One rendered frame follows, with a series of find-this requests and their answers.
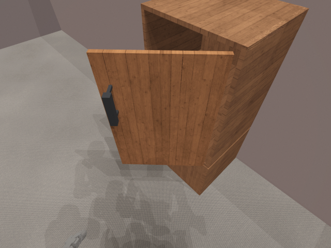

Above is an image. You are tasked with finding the left robot hand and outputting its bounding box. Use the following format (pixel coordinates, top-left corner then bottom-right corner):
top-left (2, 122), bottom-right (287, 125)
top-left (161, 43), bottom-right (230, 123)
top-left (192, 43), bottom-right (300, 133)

top-left (63, 229), bottom-right (87, 248)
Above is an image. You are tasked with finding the cupboard door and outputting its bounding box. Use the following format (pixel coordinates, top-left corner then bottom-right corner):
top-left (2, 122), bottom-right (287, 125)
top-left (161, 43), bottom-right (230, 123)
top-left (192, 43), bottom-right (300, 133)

top-left (86, 49), bottom-right (234, 166)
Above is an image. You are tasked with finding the handle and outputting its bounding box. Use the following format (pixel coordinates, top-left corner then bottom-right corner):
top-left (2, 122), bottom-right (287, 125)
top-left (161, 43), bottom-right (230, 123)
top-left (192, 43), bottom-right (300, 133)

top-left (101, 85), bottom-right (119, 126)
